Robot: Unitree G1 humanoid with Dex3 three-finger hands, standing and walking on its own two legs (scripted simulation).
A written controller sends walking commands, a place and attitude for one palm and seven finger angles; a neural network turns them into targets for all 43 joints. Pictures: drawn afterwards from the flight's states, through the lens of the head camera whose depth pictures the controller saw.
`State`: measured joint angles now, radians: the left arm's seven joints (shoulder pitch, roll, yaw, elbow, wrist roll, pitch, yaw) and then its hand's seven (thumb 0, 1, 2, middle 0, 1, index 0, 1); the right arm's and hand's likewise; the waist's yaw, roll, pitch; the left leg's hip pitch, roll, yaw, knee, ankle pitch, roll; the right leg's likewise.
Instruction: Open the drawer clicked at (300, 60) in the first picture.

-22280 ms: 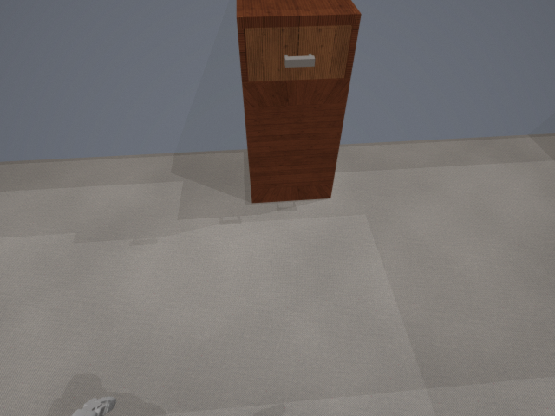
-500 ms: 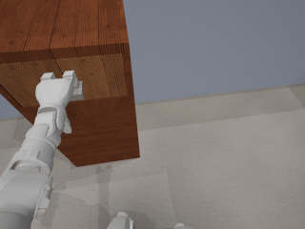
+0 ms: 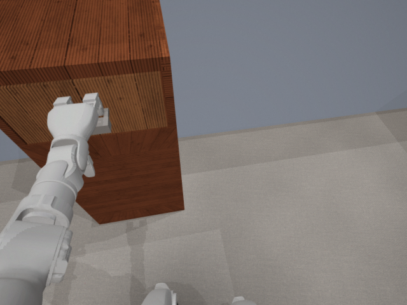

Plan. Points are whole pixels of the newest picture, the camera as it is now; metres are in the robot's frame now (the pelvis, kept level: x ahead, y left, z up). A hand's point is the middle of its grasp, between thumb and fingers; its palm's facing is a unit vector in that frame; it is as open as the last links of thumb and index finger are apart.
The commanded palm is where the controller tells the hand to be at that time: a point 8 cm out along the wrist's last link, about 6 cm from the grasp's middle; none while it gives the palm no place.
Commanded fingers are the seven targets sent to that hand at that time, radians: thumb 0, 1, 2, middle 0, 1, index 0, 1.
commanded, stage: lift the fingers back up to retry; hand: left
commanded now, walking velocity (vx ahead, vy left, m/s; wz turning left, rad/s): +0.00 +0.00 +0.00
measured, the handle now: (87, 120) +0.51 +0.25 +0.03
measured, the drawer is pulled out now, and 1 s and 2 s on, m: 0.00 0.00 0.00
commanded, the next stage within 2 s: re-aim the fingers above the handle in 0.76 s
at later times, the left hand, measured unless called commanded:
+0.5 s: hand (68, 122) +0.46 +0.26 +0.08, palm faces +0.02 -0.05 -1.00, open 13.7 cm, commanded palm +0.44 +0.25 +0.14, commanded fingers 0.00 -0.50 0.30 -0.30 -1.20 -0.30 -1.20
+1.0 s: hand (75, 117) +0.46 +0.24 +0.09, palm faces +0.04 -0.02 -1.00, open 13.8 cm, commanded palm +0.43 +0.24 +0.15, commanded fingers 0.00 -0.50 0.30 -0.30 -1.20 -0.30 -1.20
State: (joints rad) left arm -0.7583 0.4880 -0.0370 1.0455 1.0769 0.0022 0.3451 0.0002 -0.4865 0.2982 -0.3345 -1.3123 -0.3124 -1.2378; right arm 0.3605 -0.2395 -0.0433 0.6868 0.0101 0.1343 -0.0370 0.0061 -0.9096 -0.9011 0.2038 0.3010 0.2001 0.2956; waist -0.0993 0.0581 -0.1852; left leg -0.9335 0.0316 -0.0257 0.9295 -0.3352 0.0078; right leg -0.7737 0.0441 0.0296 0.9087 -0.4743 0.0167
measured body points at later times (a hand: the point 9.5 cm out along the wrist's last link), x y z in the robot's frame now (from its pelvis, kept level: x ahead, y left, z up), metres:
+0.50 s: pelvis +0.03 +0.00 +0.02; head +0.08 -0.01 +0.47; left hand +0.46 +0.26 +0.13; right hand +0.07 -0.27 -0.11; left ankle +0.05 +0.11 -0.68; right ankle -0.03 -0.14 -0.68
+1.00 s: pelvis +0.03 -0.01 +0.03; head +0.09 -0.03 +0.47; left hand +0.45 +0.24 +0.15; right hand +0.12 -0.28 -0.11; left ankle +0.05 +0.11 -0.68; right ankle -0.03 -0.14 -0.68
